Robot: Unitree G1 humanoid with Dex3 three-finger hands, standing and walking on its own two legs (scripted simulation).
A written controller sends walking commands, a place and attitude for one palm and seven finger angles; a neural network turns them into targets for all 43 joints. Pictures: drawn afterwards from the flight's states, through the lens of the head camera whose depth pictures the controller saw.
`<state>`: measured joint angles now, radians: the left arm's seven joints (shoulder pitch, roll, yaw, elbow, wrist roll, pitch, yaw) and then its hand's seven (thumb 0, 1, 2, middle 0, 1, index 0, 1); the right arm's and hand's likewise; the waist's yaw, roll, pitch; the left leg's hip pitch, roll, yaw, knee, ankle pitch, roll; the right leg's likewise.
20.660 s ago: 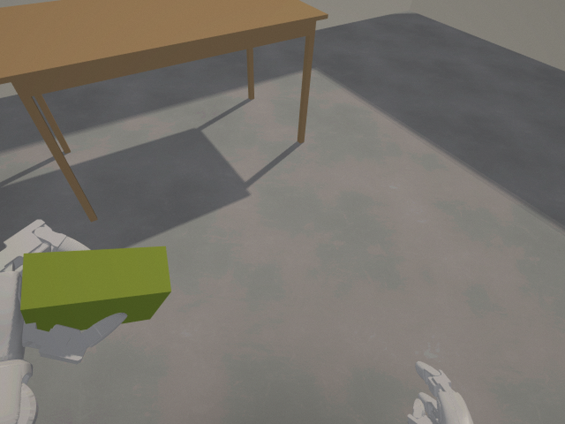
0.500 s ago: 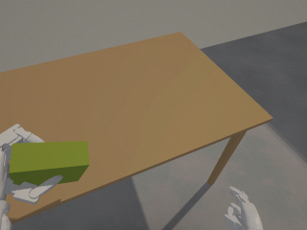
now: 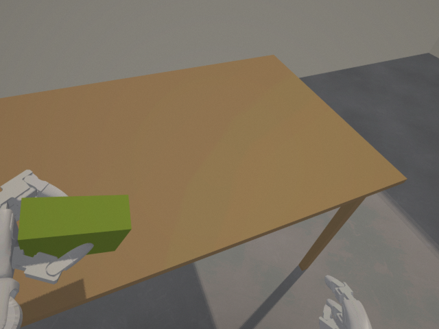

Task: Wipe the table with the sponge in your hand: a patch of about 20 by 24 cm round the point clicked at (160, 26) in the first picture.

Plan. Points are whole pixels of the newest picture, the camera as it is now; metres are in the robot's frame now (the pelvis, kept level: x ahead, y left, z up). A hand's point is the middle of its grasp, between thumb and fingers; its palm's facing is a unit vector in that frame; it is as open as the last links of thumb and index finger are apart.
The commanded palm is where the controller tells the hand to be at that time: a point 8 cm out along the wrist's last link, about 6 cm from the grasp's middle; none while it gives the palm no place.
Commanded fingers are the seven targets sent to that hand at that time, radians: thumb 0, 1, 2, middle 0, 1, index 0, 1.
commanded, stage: come to a stop and stand still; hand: left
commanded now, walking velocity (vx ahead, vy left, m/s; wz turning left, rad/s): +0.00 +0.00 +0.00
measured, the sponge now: (92, 227) +0.23 +0.21 +0.12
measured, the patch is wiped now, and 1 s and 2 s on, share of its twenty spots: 0.00 0.00 0.00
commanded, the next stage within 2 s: look again from close up in 0.40 s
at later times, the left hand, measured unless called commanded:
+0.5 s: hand (46, 221) +0.22 +0.26 +0.14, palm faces +0.35 -0.84 -0.40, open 9.6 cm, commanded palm +0.16 +0.30 +0.17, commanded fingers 0.00 0.10 1.30 -1.20 -1.60 -1.20 -1.60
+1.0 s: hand (55, 209) +0.23 +0.25 +0.16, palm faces +0.38 -0.84 -0.39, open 9.6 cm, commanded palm +0.16 +0.27 +0.17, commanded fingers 0.00 0.10 1.30 -1.20 -1.60 -1.20 -1.60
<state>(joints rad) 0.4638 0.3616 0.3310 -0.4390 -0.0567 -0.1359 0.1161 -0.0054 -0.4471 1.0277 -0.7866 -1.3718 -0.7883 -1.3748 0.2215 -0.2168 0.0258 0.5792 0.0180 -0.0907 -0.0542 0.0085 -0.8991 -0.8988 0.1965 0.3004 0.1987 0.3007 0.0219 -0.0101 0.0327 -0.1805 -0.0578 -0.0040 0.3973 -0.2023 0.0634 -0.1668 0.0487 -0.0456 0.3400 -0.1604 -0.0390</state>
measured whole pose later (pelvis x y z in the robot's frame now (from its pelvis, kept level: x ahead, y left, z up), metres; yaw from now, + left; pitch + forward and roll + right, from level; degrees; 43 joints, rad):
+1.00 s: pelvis +0.00 -0.01 +0.00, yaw -1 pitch +0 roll -1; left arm 0.39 0.40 0.40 -0.46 -0.05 -0.23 0.09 -0.01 -0.45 1.03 -0.79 -1.37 -0.79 -1.37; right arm 0.22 -0.21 0.03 0.58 0.01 -0.16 -0.03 0.01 -0.90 -0.90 0.20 0.30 0.20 0.30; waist 0.03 -0.05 0.08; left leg -0.23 -0.04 0.00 0.47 -0.24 0.05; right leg -0.21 0.06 -0.04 0.40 -0.19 -0.05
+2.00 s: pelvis -0.01 +0.03 +0.00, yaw -1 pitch -1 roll -1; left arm 0.41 0.36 0.35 -0.48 -0.03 -0.22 0.09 -0.01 -0.45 1.03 -0.79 -1.37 -0.79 -1.38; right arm 0.20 -0.20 0.03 0.56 0.00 -0.12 -0.03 0.01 -0.90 -0.90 0.20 0.30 0.20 0.30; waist 0.04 -0.03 0.07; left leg -0.20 -0.08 0.02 0.43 -0.21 0.09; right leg -0.19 0.02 -0.03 0.39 -0.17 -0.01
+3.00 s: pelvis +0.00 +0.01 +0.00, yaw -1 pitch +0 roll -1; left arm 0.42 0.37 0.35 -0.41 -0.05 -0.23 0.08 -0.01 -0.45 1.03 -0.79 -1.37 -0.79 -1.38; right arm 0.18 -0.19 0.04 0.55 0.01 -0.13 -0.03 0.01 -0.90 -0.90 0.20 0.30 0.20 0.30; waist 0.02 -0.03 0.03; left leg -0.20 -0.06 0.01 0.43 -0.23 0.07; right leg -0.19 0.04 -0.03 0.39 -0.19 -0.03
